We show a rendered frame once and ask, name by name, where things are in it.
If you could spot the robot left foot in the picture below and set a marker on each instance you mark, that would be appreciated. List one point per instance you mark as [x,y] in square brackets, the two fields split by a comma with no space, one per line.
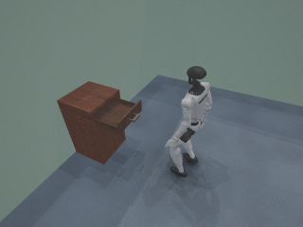
[175,170]

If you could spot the robot right upper arm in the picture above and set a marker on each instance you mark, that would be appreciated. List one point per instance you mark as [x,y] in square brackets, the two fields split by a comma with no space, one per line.
[208,102]

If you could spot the robot left upper arm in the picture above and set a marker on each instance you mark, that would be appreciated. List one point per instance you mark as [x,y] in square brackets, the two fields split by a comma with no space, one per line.
[186,104]

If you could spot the right robot hand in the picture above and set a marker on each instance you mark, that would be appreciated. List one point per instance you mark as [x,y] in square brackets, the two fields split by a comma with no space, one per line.
[203,122]

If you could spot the right robot forearm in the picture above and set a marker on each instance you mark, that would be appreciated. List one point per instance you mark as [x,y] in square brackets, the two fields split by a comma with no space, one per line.
[206,111]

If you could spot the left robot hand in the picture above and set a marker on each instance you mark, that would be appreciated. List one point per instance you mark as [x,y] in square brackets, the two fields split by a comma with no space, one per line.
[170,144]

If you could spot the robot torso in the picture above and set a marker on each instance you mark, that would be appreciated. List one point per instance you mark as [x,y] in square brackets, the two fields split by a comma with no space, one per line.
[197,110]

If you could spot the cabinet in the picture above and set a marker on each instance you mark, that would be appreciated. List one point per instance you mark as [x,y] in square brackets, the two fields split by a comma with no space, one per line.
[77,110]

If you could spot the drawer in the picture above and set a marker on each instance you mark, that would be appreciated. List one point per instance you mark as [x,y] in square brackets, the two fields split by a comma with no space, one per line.
[114,115]

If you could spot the handle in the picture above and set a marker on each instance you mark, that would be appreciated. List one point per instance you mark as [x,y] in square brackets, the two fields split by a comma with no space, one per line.
[137,115]

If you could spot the left robot forearm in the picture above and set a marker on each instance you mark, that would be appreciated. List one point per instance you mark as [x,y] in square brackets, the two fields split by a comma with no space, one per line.
[182,129]

